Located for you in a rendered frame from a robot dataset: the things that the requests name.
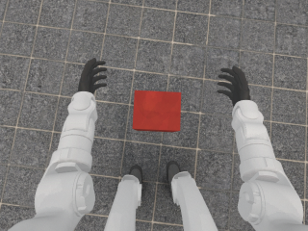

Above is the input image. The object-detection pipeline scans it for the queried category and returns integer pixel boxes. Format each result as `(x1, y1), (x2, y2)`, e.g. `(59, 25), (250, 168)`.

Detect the robot right hand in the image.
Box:
(217, 65), (251, 107)

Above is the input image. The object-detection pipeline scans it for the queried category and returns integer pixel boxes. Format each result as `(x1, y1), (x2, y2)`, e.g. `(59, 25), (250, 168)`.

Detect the left robot upper arm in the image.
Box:
(8, 170), (95, 231)

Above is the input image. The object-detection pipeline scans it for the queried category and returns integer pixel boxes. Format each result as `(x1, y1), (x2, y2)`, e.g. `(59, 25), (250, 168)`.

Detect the left robot thigh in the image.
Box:
(104, 179), (142, 231)

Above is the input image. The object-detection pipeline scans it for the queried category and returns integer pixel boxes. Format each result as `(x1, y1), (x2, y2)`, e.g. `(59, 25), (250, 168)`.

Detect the robot thigh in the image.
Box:
(171, 176), (218, 231)
(104, 179), (142, 231)

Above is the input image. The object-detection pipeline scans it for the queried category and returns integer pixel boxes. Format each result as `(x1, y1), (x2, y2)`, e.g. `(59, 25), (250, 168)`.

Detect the right robot upper arm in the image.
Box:
(237, 179), (308, 231)

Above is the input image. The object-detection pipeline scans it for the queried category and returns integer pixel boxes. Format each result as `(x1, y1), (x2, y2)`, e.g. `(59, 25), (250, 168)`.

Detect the right robot thigh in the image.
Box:
(171, 176), (218, 231)

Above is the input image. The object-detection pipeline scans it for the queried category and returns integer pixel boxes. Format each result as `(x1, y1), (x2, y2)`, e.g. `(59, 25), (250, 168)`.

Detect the robot left hand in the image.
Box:
(77, 58), (107, 94)

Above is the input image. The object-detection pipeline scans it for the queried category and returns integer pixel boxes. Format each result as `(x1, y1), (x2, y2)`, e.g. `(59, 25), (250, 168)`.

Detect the robot right forearm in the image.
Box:
(231, 100), (303, 221)

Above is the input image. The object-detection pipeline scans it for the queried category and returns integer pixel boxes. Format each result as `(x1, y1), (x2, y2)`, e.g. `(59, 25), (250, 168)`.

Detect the robot left forearm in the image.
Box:
(35, 91), (98, 211)

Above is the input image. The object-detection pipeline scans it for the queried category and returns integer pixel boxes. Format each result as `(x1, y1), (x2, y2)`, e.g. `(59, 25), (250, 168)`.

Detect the carton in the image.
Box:
(132, 90), (181, 133)

